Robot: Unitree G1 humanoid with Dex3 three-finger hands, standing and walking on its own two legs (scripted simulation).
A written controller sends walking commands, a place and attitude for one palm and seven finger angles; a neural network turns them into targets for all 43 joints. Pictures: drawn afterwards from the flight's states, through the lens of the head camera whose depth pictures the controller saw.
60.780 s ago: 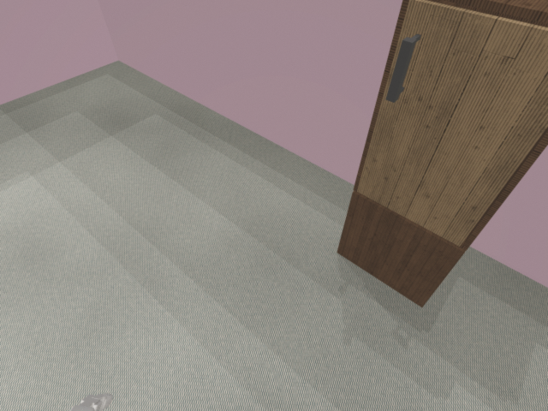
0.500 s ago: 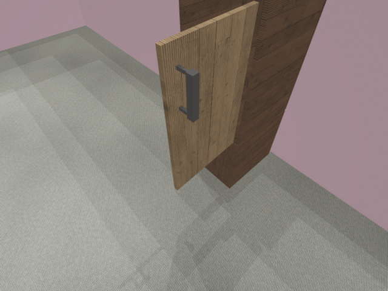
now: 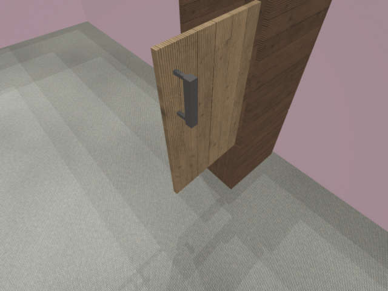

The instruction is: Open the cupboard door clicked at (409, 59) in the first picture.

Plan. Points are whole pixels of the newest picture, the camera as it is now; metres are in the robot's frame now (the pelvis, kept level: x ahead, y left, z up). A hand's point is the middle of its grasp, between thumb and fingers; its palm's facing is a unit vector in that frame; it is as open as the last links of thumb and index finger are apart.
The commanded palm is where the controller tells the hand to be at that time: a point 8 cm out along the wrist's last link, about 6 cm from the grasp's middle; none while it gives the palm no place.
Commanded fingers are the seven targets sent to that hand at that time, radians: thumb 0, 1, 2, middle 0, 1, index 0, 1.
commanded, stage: look to check the result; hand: left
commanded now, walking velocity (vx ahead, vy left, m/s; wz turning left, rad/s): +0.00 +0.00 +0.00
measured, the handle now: (185, 99) +0.52 +0.06 +0.11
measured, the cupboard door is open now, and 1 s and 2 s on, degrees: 93 93 93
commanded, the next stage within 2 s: stand and wait in 0.24 s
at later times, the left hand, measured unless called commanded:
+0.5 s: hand out of the picture +0.08 +0.22 -0.16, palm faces -0.01 -0.96 -0.29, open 7.4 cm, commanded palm none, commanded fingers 0.00 0.90 0.90 -0.20 -0.30 -0.20 -0.30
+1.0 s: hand out of the picture +0.07 +0.22 -0.16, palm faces -0.01 -0.96 -0.29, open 7.4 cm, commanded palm none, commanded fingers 0.00 0.90 0.90 -0.20 -0.30 -0.20 -0.30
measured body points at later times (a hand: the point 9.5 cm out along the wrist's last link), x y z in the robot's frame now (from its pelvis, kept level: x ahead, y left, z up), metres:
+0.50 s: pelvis +0.01 +0.00 +0.00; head +0.03 -0.01 +0.45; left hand +0.08 +0.27 -0.14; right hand +0.05 -0.27 -0.15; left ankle -0.03 +0.13 -0.75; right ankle +0.02 -0.10 -0.75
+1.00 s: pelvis +0.01 +0.00 +0.00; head +0.03 -0.01 +0.45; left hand +0.07 +0.27 -0.14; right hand +0.05 -0.27 -0.15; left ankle -0.03 +0.13 -0.75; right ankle +0.02 -0.10 -0.75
